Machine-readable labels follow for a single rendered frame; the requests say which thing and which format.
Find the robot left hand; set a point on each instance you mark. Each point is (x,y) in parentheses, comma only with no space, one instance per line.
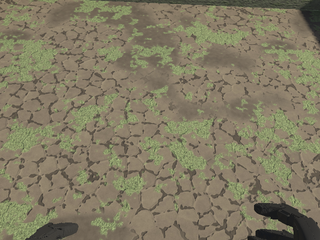
(52,231)

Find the robot right hand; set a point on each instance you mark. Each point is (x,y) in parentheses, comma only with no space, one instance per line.
(304,228)

